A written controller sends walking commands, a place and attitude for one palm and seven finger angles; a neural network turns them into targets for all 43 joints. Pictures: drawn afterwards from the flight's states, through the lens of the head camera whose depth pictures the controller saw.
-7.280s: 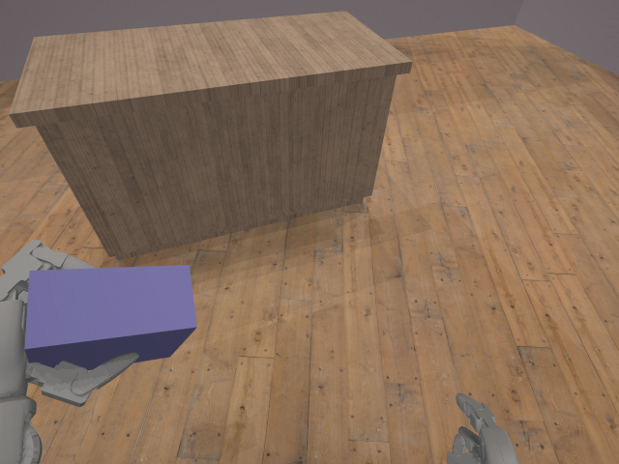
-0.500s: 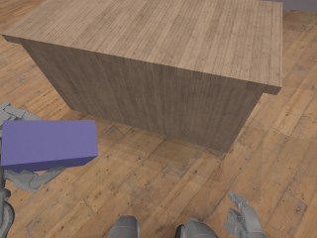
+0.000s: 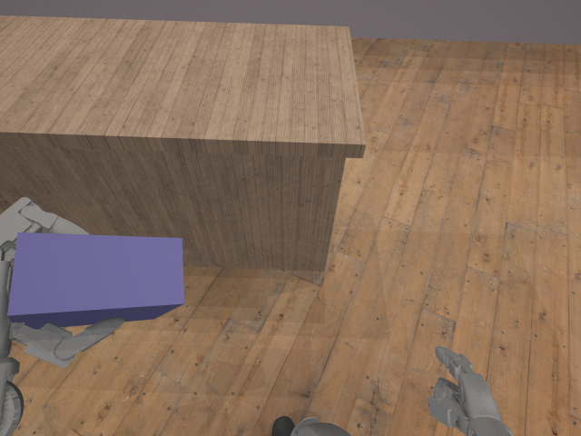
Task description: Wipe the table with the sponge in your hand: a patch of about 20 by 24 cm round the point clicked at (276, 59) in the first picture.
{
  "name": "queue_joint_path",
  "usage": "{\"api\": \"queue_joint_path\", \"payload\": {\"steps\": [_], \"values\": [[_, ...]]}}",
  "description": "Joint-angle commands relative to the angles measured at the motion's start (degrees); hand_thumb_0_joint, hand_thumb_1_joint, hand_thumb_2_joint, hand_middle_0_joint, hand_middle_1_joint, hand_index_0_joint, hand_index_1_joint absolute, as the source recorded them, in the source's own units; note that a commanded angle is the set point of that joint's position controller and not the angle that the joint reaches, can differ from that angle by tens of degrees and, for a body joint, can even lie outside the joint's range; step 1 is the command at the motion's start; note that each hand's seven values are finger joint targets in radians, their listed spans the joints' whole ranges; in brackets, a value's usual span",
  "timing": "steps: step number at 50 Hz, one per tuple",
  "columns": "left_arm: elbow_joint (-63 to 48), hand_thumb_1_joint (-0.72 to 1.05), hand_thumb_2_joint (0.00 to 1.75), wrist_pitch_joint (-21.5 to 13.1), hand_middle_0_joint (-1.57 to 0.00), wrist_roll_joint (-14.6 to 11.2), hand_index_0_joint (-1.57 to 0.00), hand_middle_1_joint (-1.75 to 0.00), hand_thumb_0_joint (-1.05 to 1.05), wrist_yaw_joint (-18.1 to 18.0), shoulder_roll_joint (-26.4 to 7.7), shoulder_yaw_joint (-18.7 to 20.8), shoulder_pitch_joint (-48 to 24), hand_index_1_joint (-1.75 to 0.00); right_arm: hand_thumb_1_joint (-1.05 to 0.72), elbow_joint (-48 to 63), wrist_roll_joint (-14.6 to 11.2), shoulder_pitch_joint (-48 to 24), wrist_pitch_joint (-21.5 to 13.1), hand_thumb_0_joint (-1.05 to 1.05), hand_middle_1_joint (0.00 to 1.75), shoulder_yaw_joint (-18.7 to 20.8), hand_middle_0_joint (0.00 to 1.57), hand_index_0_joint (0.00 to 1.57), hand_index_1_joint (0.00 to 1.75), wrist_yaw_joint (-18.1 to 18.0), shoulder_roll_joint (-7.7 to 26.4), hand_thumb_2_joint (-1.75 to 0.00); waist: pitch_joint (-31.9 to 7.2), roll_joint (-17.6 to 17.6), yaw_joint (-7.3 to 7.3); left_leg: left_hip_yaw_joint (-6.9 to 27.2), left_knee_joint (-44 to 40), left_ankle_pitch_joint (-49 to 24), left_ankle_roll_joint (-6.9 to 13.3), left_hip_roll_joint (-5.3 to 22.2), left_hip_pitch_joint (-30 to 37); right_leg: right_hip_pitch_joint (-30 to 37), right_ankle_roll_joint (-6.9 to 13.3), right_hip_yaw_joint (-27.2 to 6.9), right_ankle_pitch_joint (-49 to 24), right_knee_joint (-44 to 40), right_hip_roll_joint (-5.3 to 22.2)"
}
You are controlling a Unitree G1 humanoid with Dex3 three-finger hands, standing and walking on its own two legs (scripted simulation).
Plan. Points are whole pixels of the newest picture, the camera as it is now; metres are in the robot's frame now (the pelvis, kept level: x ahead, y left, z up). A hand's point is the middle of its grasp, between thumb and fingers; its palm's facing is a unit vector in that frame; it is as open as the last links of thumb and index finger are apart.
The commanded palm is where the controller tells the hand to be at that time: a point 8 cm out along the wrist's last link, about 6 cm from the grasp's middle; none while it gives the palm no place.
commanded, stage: turn to face it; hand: left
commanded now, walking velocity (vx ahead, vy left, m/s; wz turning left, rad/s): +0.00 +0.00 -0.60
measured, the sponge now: (124, 283) +0.24 +0.19 +0.14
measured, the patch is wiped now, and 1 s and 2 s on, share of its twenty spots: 0.00 0.00 0.00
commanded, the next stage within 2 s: take the last steps up to it in 0.54 s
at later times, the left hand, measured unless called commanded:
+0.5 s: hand (218, 266) +0.25 +0.09 +0.18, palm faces +0.07 -0.83 -0.55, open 10.8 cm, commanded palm +0.20 +0.16 +0.19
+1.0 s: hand (275, 281) +0.24 +0.04 +0.17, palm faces +0.04 -0.85 -0.53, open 10.8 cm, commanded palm +0.20 +0.10 +0.19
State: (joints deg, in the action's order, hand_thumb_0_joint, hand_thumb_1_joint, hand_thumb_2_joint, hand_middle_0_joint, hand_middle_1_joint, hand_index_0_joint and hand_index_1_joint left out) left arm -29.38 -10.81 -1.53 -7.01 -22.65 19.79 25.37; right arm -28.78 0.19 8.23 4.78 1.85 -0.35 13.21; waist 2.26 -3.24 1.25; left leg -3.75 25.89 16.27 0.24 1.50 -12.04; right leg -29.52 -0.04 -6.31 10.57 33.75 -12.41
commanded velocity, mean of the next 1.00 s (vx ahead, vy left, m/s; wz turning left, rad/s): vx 0.11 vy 0.06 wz -0.18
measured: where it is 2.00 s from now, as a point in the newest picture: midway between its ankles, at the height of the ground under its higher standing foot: outside the picture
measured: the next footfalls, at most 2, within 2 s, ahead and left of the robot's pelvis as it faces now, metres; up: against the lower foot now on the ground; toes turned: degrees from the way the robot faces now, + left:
right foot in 0.18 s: +0.08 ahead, -0.15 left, +0.00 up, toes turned -11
left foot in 0.50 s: +0.04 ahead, +0.05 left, +0.00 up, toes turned -12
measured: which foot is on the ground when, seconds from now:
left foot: down 0.00-0.18, up 0.20-0.48, down 0.50-0.76, up 0.78-1.00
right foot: up 0.00-0.16, down 0.18-0.54, up 0.56-0.72, down 0.74-1.00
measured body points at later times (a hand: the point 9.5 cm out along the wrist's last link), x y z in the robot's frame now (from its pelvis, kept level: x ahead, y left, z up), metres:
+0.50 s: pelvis -0.03 -0.07 +0.00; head +0.03 -0.07 +0.44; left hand +0.24 +0.14 +0.21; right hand +0.06 -0.36 -0.08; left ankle -0.01 +0.06 -0.73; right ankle +0.04 -0.15 -0.73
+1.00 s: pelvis -0.04 -0.11 +0.01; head -0.01 -0.13 +0.46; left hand +0.23 +0.08 +0.20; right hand +0.01 -0.38 -0.10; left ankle +0.00 +0.02 -0.68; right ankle -0.06 -0.19 -0.73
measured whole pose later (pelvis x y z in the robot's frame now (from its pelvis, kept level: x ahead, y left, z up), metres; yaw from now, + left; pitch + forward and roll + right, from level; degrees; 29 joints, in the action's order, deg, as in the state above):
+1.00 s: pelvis -0.04 -0.11 +0.01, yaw -20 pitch +2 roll +2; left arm -28.0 -13.6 -0.4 -8.4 -22.9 20.9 31.9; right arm -36.1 0.2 12.5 -1.2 0.4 -2.8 12.0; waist 2.1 -0.7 -1.6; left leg -4.8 50.0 20.8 -1.1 3.0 -25.4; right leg -14.5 3.3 6.0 13.1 25.7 1.9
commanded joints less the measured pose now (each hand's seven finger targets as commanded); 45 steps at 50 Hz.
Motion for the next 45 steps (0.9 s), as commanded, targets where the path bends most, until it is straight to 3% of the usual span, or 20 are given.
{"api": "queue_joint_path", "payload": {"steps": [1, 3, 7, 8, 9, 10, 11, 13, 16, 23, 25, 27, 29, 32, 36, 38, 39, 40, 42, 45], "values": [[-15.4, 0.10, 1.30, -4.5, -1.20, -1.1, -1.20, -1.60, 0.00, 0.0, -13.6, 13.4, -1.4, -1.60, -0.90, 8.7, -0.8, -3.2, -5.9, 0.00, 0.30, 2.4, 0.20, 0.20, 0.30, -0.3, 4.5, -0.90, -5.6, 17.3, 1.74, 6.0, -9.2, -2.0, 10.2, 24.1, -4.3, -4.0, -2.7, 0.3, 15.0, 39.5, 12.4], [-10.9, 0.10, 1.30, -3.9, -1.20, -1.6, -1.20, -1.60, 0.00, -0.5, -7.5, 8.8, 1.7, -1.60, -0.90, 7.0, -1.6, -1.9, -7.1, 0.00, 0.30, 1.6, 0.20, 0.20, 0.30, -0.1, 4.8, -0.90, 0.8, 16.7, 1.03, 0.2, -5.2, -10.6, 6.0, 21.2, -4.0, -2.1, -2.5, 4.4, 16.6, 22.5, 14.9], [-13.3, 0.10, 1.30, -3.5, -1.20, -0.2, -1.20, -1.60, 0.00, -1.6, -8.0, 6.2, -8.1, -1.60, -0.90, 5.9, -1.9, 1.4, -10.5, 0.00, 0.30, 1.6, 0.20, 0.20, 0.30, -0.4, 7.3, -0.90, -4.0, 11.3, -0.42, -4.9, 12.1, -18.3, -0.1, 15.8, -2.6, 18.5, -3.1, 14.0, 1.8, -2.8, 9.8], [-11.8, 0.10, 1.30, -3.3, -1.20, 0.3, -1.20, -1.60, 0.00, -1.9, -9.1, 6.9, -10.3, -1.60, -0.90, 5.4, -2.0, 1.4, -10.9, 0.00, 0.30, 1.6, 0.20, 0.20, 0.30, -0.4, 6.6, -0.90, -5.4, 3.0, -0.60, -6.2, 23.0, -11.3, -2.0, 11.8, -6.4, 23.3, -0.4, 7.5, -7.8, -7.2, 14.5], [-11.9, 0.10, 1.30, -3.7, -1.20, 0.5, -1.20, -1.60, 0.00, -2.7, -12.5, 9.6, -10.7, -1.60, -0.90, 6.5, -1.8, -1.0, -11.4, 0.00, 0.30, 1.0, 0.20, 0.20, 0.30, -0.7, 4.7, -0.90, -7.0, -12.8, 0.28, -5.6, 36.7, 13.1, -4.4, 3.5, -17.5, 27.8, 6.4, -13.6, -31.6, -10.1, 26.3], [-12.1, 0.10, 1.30, -3.6, -1.20, -0.6, -1.20, -1.60, 0.00, -3.1, -13.4, 11.3, -9.7, -1.60, -0.90, 6.4, -1.7, -2.3, -11.2, 0.00, 0.30, 1.3, 0.20, 0.20, 0.30, -1.0, 5.1, -0.90, -12.0, -15.9, 1.07, 2.9, 43.4, 20.5, -4.4, 2.9, -16.4, 23.5, 8.2, -23.2, -27.0, -14.0, 31.7], [-14.2, 0.10, 1.30, -3.7, -1.20, -0.8, -1.20, -1.60, 0.00, -3.1, -14.9, 12.6, -7.2, -1.60, -0.90, 5.8, -1.3, -3.2, -10.4, 0.00, 0.30, 1.4, 0.20, 0.20, 0.30, -1.0, 5.1, -0.90, -12.0, -8.7, 1.01, 6.7, 46.4, 18.9, -4.5, 3.3, -16.1, 21.4, 9.4, -26.4, -15.8, -14.8, 32.1], [-19.1, 0.10, 1.30, -4.8, -1.20, -1.6, -1.20, -1.60, 0.00, -3.3, -13.1, 12.8, -0.4, -1.60, -0.90, 4.8, -0.6, -4.0, -8.4, 0.00, 0.30, -0.5, 0.20, 0.20, 0.30, -0.5, 3.2, -0.90, -13.5, 0.6, 0.50, 6.3, 43.1, 13.1, -4.4, 3.3, -16.1, 23.6, 11.2, -18.6, -12.1, -12.2, 29.0], [-19.5, 0.10, 1.30, -5.5, -1.20, -1.8, -1.20, -1.60, 0.00, -3.6, -13.3, 15.1, 5.8, -1.60, -0.90, 4.5, -0.5, -4.7, -7.4, 0.00, 0.30, -0.3, 0.20, 0.20, 0.30, -0.4, 3.4, -0.90, -15.8, -0.9, 0.14, 3.9, 28.1, 13.5, -4.2, 2.5, -11.5, 24.8, 10.4, -12.8, -16.0, -11.3, 27.1], [-13.6, 0.10, 1.30, -5.1, -1.20, -1.4, -1.20, -1.60, 0.00, -3.1, -10.9, 13.7, 8.5, -1.60, -0.90, 4.5, -1.0, -0.6, -6.8, 0.00, 0.30, 0.3, 0.20, 0.20, 0.30, -0.9, 4.3, -0.90, -12.5, -0.7, -1.30, 1.3, 3.0, 3.5, -2.1, 1.2, 1.8, 13.8, 6.5, -12.3, -0.8, -13.5, 23.4], [-13.7, 0.10, 1.30, -5.1, -1.20, -1.1, -1.20, -1.60, 0.00, -2.5, -10.3, 12.1, 5.5, -1.60, -0.90, 5.3, -1.0, -1.0, -7.2, 0.00, 0.30, 1.4, 0.20, 0.20, 0.30, -1.7, 6.4, -0.90, -8.8, 5.6, -1.16, 7.7, -4.3, 4.9, 1.6, 8.3, 3.2, 7.6, 3.1, -10.0, 6.9, -9.7, 17.7], [-12.8, 0.10, 1.30, -5.1, -1.20, -0.5, -1.20, -1.60, 0.00, -2.2, -9.5, 11.3, 5.4, -1.60, -0.90, 5.6, -1.4, -2.4, -7.9, 0.00, 0.30, 0.8, 0.20, 0.20, 0.30, -2.4, 6.2, -0.90, -7.1, 19.4, -0.04, 17.0, -11.0, -0.9, 7.2, 20.6, -0.9, 4.6, -0.4, 1.3, 14.9, 9.9, 10.4], [-12.6, 0.10, 1.30, -4.3, -1.20, 0.4, -1.20, -1.60, 0.00, -1.9, -7.2, 7.1, 1.1, -1.60, -0.90, 4.9, -0.9, -1.0, -9.1, 0.00, 0.30, 1.2, 0.20, 0.20, 0.30, -2.6, 5.6, -0.90, -3.8, 16.8, -0.96, 13.1, -8.7, -13.1, 8.8, 21.6, -5.5, 4.4, -1.6, 4.5, 15.2, 22.5, 11.4], [-14.8, 0.10, 1.30, -3.5, -1.20, 0.7, -1.20, -1.60, 0.00, -2.0, -6.4, 3.7, -3.8, -1.60, -0.90, 4.2, -1.2, 0.1, -11.5, 0.00, 0.30, 1.3, 0.20, 0.20, 0.30, -2.2, 6.6, -0.90, -4.5, 16.9, -1.14, 4.4, -2.3, -27.0, 5.0, 17.5, 1.0, 5.3, -2.3, 10.2, 14.5, 12.2, 12.3], [-13.8, 0.10, 1.30, -3.4, -1.20, 1.8, -1.20, -1.60, 0.00, -3.2, -8.7, 5.0, -6.8, -1.60, -0.90, 3.2, -1.0, -0.6, -12.5, 0.00, 0.30, 1.0, 0.20, 0.20, 0.30, -2.4, 6.9, -0.90, -5.8, 15.3, -1.42, 0.4, 3.8, -5.5, 2.2, 11.3, -6.3, 21.2, -0.7, 13.3, 6.1, -7.2, 12.9], [-12.1, 0.10, 1.30, -4.0, -1.20, 1.3, -1.20, -1.60, 0.00, -4.1, -12.3, 8.5, -6.4, -1.60, -0.90, 2.9, -0.7, -0.5, -11.7, 0.00, 0.30, 0.1, 0.20, 0.20, 0.30, -3.0, 4.2, -0.90, -6.2, -2.3, -2.37, -3.7, 17.1, 10.9, -0.8, 2.7, -16.8, 24.7, 6.4, -8.0, 2.5, -13.6, 27.3], [-11.7, 0.10, 1.30, -3.5, -1.20, 0.4, -1.20, -1.60, 0.00, -3.8, -12.9, 9.8, -4.7, -1.60, -0.90, 3.0, -0.9, -1.8, -11.5, 0.00, 0.30, 1.2, 0.20, 0.20, 0.30, -2.8, 4.9, -0.90, -7.2, -11.1, -0.05, -1.3, 30.1, 15.6, -1.3, 0.6, -19.9, 24.1, 9.7, -21.1, 8.5, -19.9, 33.8], [-11.6, 0.10, 1.30, -3.8, -1.20, 0.0, -1.20, -1.60, 0.00, -3.8, -13.1, 10.4, -3.4, -1.60, -0.90, 2.5, -0.7, -2.9, -11.0, 0.00, 0.30, 0.9, 0.20, 0.20, 0.30, -2.9, 4.9, -0.90, -5.5, -7.8, -0.46, 3.6, 37.5, 12.7, -1.3, 1.6, -22.3, 22.8, 11.0, -22.7, 11.6, -22.1, 35.7], [-11.4, 0.10, 1.30, -4.7, -1.20, -0.3, -1.20, -1.60, 0.00, -3.3, -11.7, 10.9, 1.5, -1.60, -0.90, 1.7, -0.3, -3.3, -9.5, 0.00, 0.30, -0.3, 0.20, 0.20, 0.30, -2.7, 3.3, -0.90, -5.1, 0.7, -0.93, 5.4, 39.8, 8.1, -1.6, 3.5, -24.3, 22.6, 12.0, -15.3, 7.4, -20.2, 34.4], [-8.9, 0.10, 1.30, -6.2, -1.20, -0.2, -1.20, -1.60, 0.00, -3.0, -9.6, 10.7, 5.0, -1.60, -0.90, 1.1, 0.0, -2.2, -8.8, 0.00, 0.30, -0.3, 0.20, 0.20, 0.30, -2.4, 3.2, -0.90, -8.0, -2.1, -1.65, 2.7, 31.4, 4.3, -2.0, 3.7, -22.4, 25.6, 9.9, -4.5, -6.4, -18.1, 31.5]]}}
